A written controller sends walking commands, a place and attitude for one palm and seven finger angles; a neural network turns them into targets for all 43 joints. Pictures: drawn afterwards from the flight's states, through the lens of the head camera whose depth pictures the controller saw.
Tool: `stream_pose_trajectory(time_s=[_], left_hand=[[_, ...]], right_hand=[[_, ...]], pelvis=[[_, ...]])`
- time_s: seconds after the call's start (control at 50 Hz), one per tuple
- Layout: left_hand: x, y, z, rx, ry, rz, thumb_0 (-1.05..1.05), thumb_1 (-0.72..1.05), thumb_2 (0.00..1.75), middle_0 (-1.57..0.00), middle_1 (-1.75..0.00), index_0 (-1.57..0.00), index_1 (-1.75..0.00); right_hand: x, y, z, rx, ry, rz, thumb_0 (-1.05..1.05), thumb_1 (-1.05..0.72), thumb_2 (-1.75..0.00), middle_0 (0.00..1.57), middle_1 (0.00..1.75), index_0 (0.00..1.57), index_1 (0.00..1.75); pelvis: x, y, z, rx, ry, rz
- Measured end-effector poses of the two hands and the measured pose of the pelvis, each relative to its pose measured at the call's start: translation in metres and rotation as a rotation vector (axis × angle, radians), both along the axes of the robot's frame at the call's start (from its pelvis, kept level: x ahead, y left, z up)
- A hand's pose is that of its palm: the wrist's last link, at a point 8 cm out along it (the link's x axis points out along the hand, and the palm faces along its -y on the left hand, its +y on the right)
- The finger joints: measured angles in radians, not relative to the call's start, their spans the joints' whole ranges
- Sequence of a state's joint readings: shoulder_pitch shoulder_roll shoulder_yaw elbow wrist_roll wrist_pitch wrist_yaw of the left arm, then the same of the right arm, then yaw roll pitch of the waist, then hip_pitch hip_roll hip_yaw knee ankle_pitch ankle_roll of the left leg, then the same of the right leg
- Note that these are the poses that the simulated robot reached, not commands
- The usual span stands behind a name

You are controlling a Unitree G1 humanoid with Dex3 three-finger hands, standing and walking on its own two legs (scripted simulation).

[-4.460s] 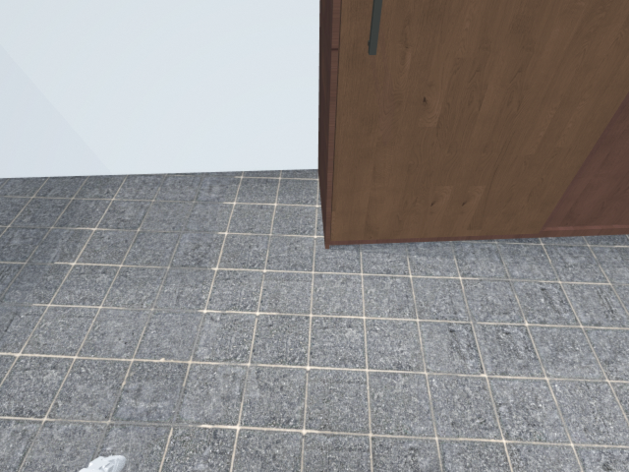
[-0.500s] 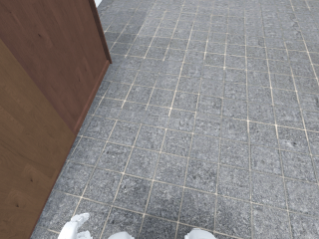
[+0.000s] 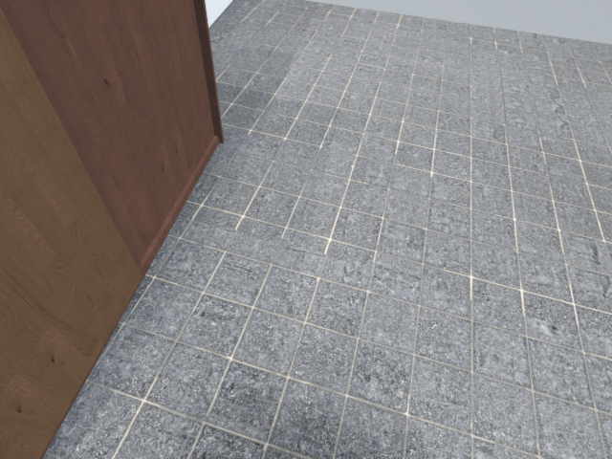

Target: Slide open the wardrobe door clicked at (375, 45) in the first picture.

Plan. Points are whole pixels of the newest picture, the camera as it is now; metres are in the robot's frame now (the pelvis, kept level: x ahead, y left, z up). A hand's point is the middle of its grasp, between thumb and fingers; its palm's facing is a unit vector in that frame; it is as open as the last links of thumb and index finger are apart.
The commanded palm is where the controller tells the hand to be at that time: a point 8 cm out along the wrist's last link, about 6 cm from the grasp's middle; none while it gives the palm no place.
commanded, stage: turn to face it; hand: left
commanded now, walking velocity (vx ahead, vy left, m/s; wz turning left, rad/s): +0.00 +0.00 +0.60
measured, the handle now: out of the picture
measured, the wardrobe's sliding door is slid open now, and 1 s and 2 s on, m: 0.00 0.00 0.00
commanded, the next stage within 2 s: none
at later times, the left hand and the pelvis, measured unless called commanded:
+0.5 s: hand out of the picture -0.03 +0.18 -0.16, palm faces +0.33 -0.91 -0.26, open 7.4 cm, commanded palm none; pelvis -0.03 -0.03 -0.01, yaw +19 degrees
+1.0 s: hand out of the picture -0.06 +0.24 -0.15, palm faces +0.57 -0.77 -0.28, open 7.4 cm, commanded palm none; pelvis -0.03 -0.01 +0.00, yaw +35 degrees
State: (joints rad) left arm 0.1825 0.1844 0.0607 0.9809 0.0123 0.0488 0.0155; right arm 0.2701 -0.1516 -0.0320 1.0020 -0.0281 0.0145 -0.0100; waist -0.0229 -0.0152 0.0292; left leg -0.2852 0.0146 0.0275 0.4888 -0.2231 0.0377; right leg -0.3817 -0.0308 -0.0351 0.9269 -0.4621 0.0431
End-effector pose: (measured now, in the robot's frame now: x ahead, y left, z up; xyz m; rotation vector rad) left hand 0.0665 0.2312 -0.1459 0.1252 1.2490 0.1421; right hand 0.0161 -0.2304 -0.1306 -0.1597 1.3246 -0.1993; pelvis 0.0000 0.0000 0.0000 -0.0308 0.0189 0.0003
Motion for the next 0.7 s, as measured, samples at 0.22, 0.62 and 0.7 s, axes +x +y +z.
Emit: stream_pose_trajectory(time_s=[0.22, 0.62, 0.7], left_hand=[[-0.039, 0.003, 0.014, 0.115, -0.024, 0.124, 0.01, 0.91, 0.9, -0.2, -0.3, -0.2, -0.3], [-0.167, 0.013, -0.015, 0.051, 0.033, 0.416, 0.01, 0.9, 0.9, -0.2, -0.3, -0.21, -0.3], [-0.191, 0.028, -0.015, 0.054, 0.093, 0.474, 0.01, 0.9, 0.9, -0.2, -0.3, -0.21, -0.3]], right_hand=[[0.019, -0.048, -0.019, 0.005, 0.01, 0.094, 0.01, -0.9, -0.9, 0.2, 0.3, 0.2, 0.3], [0.16, 0.021, 0.006, -0.037, -0.209, 0.518, 0.01, -0.91, -0.9, 0.2, 0.3, 0.19, 0.3], [0.163, 0.048, 0.015, -0.034, -0.238, 0.569, 0.01, -0.9, -0.9, 0.2, 0.3, 0.2, 0.3]], pelvis=[[-0.017, -0.03, -0.009, 0.03, 0.011, 0.13], [-0.04, -0.006, -0.021, 0.036, 0.007, 0.419], [-0.044, 0.003, -0.016, 0.019, 0.003, 0.448]])
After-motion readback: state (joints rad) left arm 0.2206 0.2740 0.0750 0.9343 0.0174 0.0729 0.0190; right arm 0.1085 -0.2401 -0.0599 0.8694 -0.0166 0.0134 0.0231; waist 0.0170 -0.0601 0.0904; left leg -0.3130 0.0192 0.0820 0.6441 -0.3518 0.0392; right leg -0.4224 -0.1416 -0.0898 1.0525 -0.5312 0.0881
